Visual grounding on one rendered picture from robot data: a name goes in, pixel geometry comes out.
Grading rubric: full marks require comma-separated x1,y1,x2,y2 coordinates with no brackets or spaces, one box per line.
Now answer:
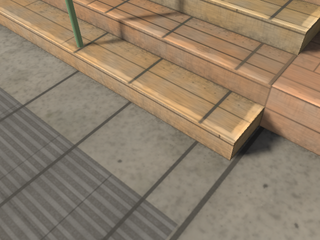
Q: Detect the stairs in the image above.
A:
0,0,320,161

